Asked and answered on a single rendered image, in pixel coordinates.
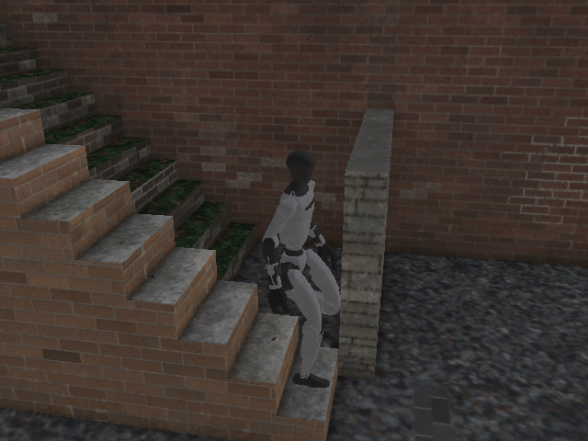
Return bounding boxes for stairs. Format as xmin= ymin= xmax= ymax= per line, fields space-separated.
xmin=0 ymin=108 xmax=339 ymax=441

